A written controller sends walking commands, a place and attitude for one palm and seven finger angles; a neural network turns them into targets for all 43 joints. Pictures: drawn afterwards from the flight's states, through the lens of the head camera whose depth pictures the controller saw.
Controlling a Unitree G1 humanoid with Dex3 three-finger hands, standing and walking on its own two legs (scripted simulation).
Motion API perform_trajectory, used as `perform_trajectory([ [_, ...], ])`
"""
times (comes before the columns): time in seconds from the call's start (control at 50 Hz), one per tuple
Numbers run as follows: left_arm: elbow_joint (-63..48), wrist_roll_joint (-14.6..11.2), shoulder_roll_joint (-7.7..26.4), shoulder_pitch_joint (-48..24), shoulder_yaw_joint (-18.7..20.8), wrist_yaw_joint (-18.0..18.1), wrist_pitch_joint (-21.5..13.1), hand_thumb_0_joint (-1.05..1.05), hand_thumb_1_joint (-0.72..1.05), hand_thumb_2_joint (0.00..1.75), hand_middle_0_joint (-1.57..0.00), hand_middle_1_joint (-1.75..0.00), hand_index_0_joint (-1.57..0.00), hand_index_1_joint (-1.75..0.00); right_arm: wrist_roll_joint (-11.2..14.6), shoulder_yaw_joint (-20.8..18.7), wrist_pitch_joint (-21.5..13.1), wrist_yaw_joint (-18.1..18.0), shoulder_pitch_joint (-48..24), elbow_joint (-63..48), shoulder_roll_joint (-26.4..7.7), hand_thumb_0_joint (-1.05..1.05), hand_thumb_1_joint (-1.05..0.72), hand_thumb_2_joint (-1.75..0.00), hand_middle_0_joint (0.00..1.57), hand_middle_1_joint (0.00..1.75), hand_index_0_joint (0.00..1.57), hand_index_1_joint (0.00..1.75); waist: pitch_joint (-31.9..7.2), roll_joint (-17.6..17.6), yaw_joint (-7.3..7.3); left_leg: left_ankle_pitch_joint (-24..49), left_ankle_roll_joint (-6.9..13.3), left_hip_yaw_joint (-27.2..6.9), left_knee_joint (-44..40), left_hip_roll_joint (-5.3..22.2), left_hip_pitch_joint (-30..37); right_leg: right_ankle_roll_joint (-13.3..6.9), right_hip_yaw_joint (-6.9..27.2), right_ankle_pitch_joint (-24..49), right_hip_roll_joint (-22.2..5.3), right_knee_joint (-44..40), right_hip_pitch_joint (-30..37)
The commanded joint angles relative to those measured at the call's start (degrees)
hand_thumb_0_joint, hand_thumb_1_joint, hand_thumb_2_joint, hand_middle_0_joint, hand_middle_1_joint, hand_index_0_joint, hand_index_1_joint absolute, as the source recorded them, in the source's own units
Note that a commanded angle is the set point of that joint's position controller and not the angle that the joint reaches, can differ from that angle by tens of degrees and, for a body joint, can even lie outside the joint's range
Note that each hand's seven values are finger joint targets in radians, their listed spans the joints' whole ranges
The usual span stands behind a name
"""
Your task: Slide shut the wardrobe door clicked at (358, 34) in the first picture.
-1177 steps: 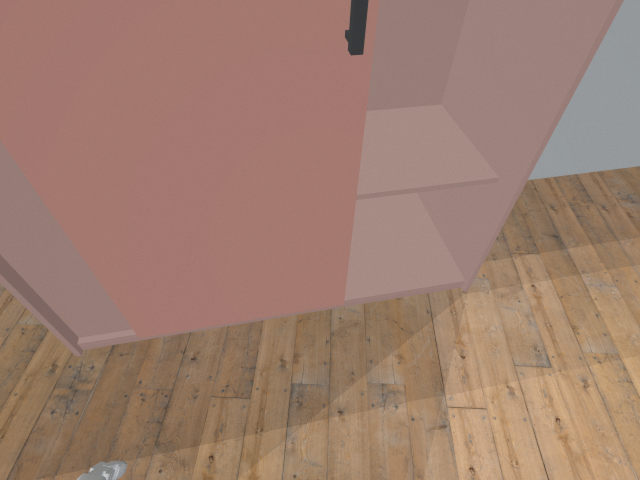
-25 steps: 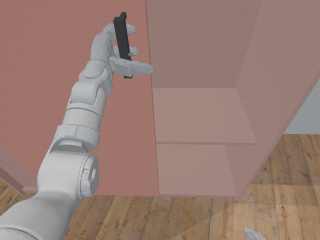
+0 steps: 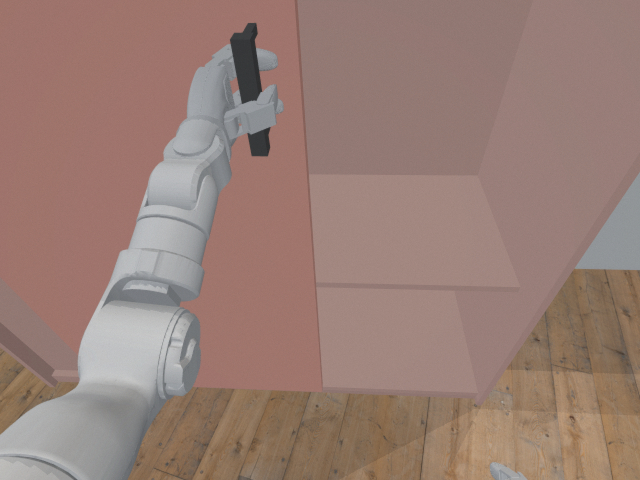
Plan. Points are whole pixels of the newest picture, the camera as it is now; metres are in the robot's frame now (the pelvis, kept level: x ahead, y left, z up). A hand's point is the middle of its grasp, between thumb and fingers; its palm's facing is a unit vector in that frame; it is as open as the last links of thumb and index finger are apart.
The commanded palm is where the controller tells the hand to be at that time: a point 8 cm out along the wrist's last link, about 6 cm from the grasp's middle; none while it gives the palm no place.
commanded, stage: grip the handle and tug to test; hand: left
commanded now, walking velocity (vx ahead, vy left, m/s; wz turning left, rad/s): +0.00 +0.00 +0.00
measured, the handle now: (255, 91) +0.51 +0.08 +0.26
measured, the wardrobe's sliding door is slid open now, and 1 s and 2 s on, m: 0.48 0.48 0.42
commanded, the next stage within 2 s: tug the door sideways, standing still in 0.74 s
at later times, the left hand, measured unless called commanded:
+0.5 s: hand (267, 108) +0.45 +0.06 +0.27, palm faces -0.03 -1.00 -0.01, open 5.7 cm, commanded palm +0.42 +0.11 +0.26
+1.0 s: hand (266, 109) +0.45 +0.06 +0.27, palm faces -0.05 -1.00 -0.01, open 5.8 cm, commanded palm +0.44 +0.10 +0.26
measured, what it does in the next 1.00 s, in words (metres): stands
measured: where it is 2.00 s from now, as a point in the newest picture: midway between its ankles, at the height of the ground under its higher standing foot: outside the picture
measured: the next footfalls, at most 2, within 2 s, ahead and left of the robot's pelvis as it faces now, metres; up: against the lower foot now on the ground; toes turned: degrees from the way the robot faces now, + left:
none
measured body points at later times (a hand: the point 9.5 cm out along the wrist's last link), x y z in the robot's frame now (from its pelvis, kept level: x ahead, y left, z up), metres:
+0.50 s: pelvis +0.01 +0.00 +0.00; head +0.00 -0.03 +0.45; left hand +0.45 +0.12 +0.27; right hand +0.13 -0.25 -0.11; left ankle +0.02 +0.13 -0.74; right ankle -0.04 -0.13 -0.74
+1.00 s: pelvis +0.04 -0.01 +0.00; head +0.03 -0.04 +0.45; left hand +0.45 +0.12 +0.27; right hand +0.21 -0.25 -0.10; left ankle +0.02 +0.13 -0.74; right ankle -0.04 -0.13 -0.74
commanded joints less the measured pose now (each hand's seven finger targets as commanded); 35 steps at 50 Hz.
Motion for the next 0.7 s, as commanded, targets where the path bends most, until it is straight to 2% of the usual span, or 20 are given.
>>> perform_trajectory([
  [0.0,-13.6,-0.7,6.2,-31.8,0.0,-1.1,-4.3,0.0,0.9,0.9,-0.45,-1.4,-0.45,-1.4,0.4,-2.2,-2.9,-0.8,-3.7,-7.9,-7.0,0.0,-0.9,-0.9,0.2,0.3,0.2,0.3,-16.9,-7.1,-1.09,14.0,3.5,-0.9,0.0,-2.6,14.7,-1.3,-1.2,21.6,3.5,-3.1,-3.3],
  [0.06,-16.0,-0.2,6.6,-31.6,-0.1,-0.9,-4.7,0.0,0.9,0.9,-0.45,-1.4,-0.45,-1.4,0.4,-2.2,-2.8,-0.5,-4.0,-8.4,-6.8,0.0,-0.9,-0.9,0.2,0.3,0.2,0.3,-18.6,-3.8,-0.54,15.4,3.2,-0.9,0.1,-2.6,16.1,-1.5,-1.1,22.3,3.4,-2.7,-2.9],
  [0.1,-16.5,-0.6,5.9,-31.4,-0.4,-1.1,-4.6,0.0,0.9,0.9,-0.45,-1.4,-0.45,-1.4,0.4,-2.3,-2.8,-0.5,-4.2,-8.5,-6.8,0.0,-0.9,-0.9,0.2,0.3,0.2,0.3,-18.7,-5.9,-0.81,16.1,3.4,-0.9,0.4,-2.6,16.2,-1.4,-1.2,23.5,3.5,-2.6,-2.6],
  [0.12,-16.2,-0.6,6.6,-30.6,0.1,-1.2,-4.4,0.0,0.9,0.9,-0.45,-1.4,-0.45,-1.4,0.4,-2.3,-2.7,-0.5,-4.3,-8.6,-6.9,0.0,-0.9,-0.9,0.2,0.3,0.2,0.3,-18.9,-6.2,-0.47,16.1,3.3,-1.0,0.3,-2.7,15.8,-1.5,-1.3,23.6,3.5,-2.5,-2.0],
  [0.18,-16.8,-0.8,5.6,-30.6,-0.5,-1.1,-4.1,0.0,0.9,0.9,-0.45,-1.4,-0.45,-1.4,0.4,-2.3,-2.5,-0.5,-4.6,-8.7,-6.8,0.0,-0.9,-0.9,0.2,0.3,0.2,0.3,-18.3,-5.8,-0.7,15.6,3.4,-0.9,0.2,-2.7,15.9,-1.4,-1.3,23.1,3.4,-2.8,-2.4],
  [0.26,-16.9,-0.8,7.2,-29.5,0.8,-1.1,-3.5,0.0,0.9,0.9,-0.45,-1.4,-0.45,-1.4,0.4,-2.2,-2.0,-0.6,-4.8,-8.8,-7.0,0.0,-0.9,-0.9,0.2,0.3,0.2,0.3,-18.1,-6.8,-0.35,16.5,3.5,-0.8,0.3,-2.7,15.5,-1.4,-1.3,24.4,3.5,-2.6,-1.8],
  [0.3,-18.1,-0.6,7.1,-29.8,0.4,-1.3,-3.4,0.0,0.9,0.9,-0.45,-1.4,-0.45,-1.4,0.3,-2.2,-1.9,-0.6,-5.1,-9.0,-6.9,0.0,-0.9,-0.9,0.2,0.3,0.2,0.3,-18.8,-5.2,-0.34,17.4,3.5,-0.6,0.5,-2.9,16.0,-1.5,-1.2,25.4,3.3,-2.4,-1.2],
  [0.32,-18.5,-0.7,5.5,-29.1,-0.7,-1.4,-3.1,0.0,0.9,0.9,-0.45,-1.4,-0.45,-1.4,0.6,-2.2,-1.8,-0.6,-5.5,-9.3,-6.6,0.0,-0.9,-0.9,0.2,0.3,0.2,0.3,-18.6,-4.4,-0.49,17.2,3.3,-0.7,0.6,-2.8,16.4,-1.5,-1.2,25.0,3.3,-2.4,-1.8],
  [0.36,-19.3,-0.9,6.0,-26.8,-0.1,-1.3,-3.1,0.0,0.9,0.9,-0.45,-1.4,-0.45,-1.4,0.5,-2.2,-1.6,-0.3,-5.6,-9.6,-6.7,0.0,-0.9,-0.9,0.2,0.3,0.2,0.3,-18.9,-6.2,0.07,17.8,3.3,-0.9,0.3,-2.7,16.4,-1.5,-1.4,25.5,3.4,-2.4,-0.9],
  [0.4,-22.0,-1.0,5.5,-25.6,-0.5,-1.5,-2.8,0.0,0.9,0.9,-0.45,-1.4,-0.45,-1.4,0.5,-2.2,-1.4,-0.2,-6.3,-10.3,-6.6,0.0,-0.9,-0.9,0.2,0.3,0.2,0.3,-19.9,-4.6,0.35,19.3,3.3,-0.8,0.5,-2.8,17.1,-1.6,-1.4,27.1,3.3,-2.1,0.0],
  [0.42,-22.5,-1.3,5.0,-24.5,-0.7,-1.6,-2.5,0.0,0.9,0.9,-0.45,-1.4,-0.45,-1.4,0.5,-2.3,-1.3,-0.2,-6.7,-10.5,-6.5,0.0,-0.9,-0.9,0.2,0.3,0.2,0.3,-19.7,-6.2,0.33,20.1,3.5,-0.7,0.7,-2.8,17.1,-1.5,-1.5,28.4,3.4,-2.0,0.3],
  [0.44,-23.2,-1.2,5.3,-22.5,-0.8,-1.7,-2.4,0.0,0.9,0.9,-0.45,-1.4,-0.45,-1.4,0.3,-2.2,-1.0,-0.1,-6.8,-10.7,-6.6,0.0,-0.9,-0.9,0.2,0.3,0.2,0.3,-20.0,-6.1,0.87,20.4,3.3,-0.7,0.6,-2.9,16.5,-1.7,-1.8,28.5,3.2,-1.9,1.8],
  [0.5,-25.5,-1.8,6.6,-20.4,0.8,-2.1,-1.2,0.0,0.9,0.9,-0.45,-1.4,-0.45,-1.4,0.5,-2.1,-0.5,-0.1,-7.7,-11.5,-6.7,0.0,-0.9,-0.9,0.2,0.3,0.2,0.3,-19.6,-7.3,1.11,21.0,3.5,-0.4,0.4,-2.9,16.3,-1.4,-1.7,30.4,3.3,-2.0,2.3],
  [0.54,-27.3,-1.6,6.4,-17.0,0.4,-2.2,-0.4,0.0,0.9,0.9,-0.45,-1.4,-0.45,-1.4,0.5,-2.0,0.1,-0.1,-8.5,-12.1,-6.6,0.0,-0.9,-0.9,0.2,0.3,0.2,0.3,-19.6,-6.3,1.71,22.0,3.4,-0.3,0.6,-2.9,16.3,-1.6,-1.9,30.6,3.2,-1.7,3.2],
  [0.56,-28.4,-1.7,5.6,-16.3,0.1,-2.2,0.0,0.0,0.9,0.9,-0.45,-1.4,-0.45,-1.4,0.7,-2.0,0.3,0.1,-8.8,-12.3,-6.5,0.0,-0.9,-0.9,0.2,0.3,0.2,0.3,-19.5,-5.4,1.55,23.1,3.4,-0.2,0.7,-2.8,17.1,-1.5,-1.8,32.2,3.3,-1.6,2.6],
  [0.58,-30.2,-2.0,6.4,-15.7,0.9,-2.2,0.5,0.0,0.9,0.9,-0.45,-1.4,-0.45,-1.4,0.5,-2.0,0.5,0.1,-9.0,-12.6,-6.5,0.0,-0.9,-0.9,0.2,0.3,0.2,0.3,-20.0,-5.9,1.81,23.5,3.4,-0.3,0.8,-2.9,16.8,-1.5,-1.9,32.9,3.2,-1.5,3.4],
  [0.62,-33.3,-2.0,5.7,-13.3,0.3,-2.4,1.4,0.0,0.9,0.9,-0.45,-1.4,-0.45,-1.4,0.6,-2.0,0.9,0.2,-9.9,-13.5,-6.4,0.0,-0.9,-0.9,0.2,0.3,0.2,0.3,-20.8,-6.2,2.01,25.6,3.5,-0.2,1.1,-2.9,17.2,-1.5,-2.0,35.1,3.2,-1.0,4.3],
  [0.64,-34.0,-2.0,6.5,-10.2,0.9,-2.3,1.9,0.0,0.9,0.9,-0.45,-1.4,-0.45,-1.4,0.4,-1.9,1.4,0.4,-10.3,-13.8,-6.5,0.0,-0.9,-0.9,0.2,0.3,0.2,0.3,-20.4,-6.1,2.72,25.9,3.4,-0.2,1.3,-3.0,16.3,-1.7,-2.3,35.2,3.0,-0.8,5.2],
  [0.66,-34.8,-1.9,6.4,-9.1,1.0,-2.4,2.5,0.0,0.9,0.9,-0.45,-1.4,-0.45,-1.4,0.6,-1.9,1.7,0.5,-10.6,-14.0,-6.6,0.0,-0.9,-0.9,0.2,0.3,0.2,0.3,-20.7,-7.0,2.56,26.9,3.4,-0.1,1.2,-2.9,16.8,-1.4,-2.1,36.8,3.2,-0.7,5.2],
  [0.68,-37.0,-1.9,5.9,-9.4,0.4,-2.4,2.9,0.0,0.9,0.9,-0.45,-1.4,-0.45,-1.4,0.6,-1.9,1.9,0.6,-11.0,-14.4,-6.4,0.0,-0.9,-0.9,0.2,0.3,0.2,0.3,-21.0,-5.5,2.48,27.3,3.4,0.0,1.4,-2.9,17.2,-1.5,-2.2,36.9,3.1,-0.5,5.1],
])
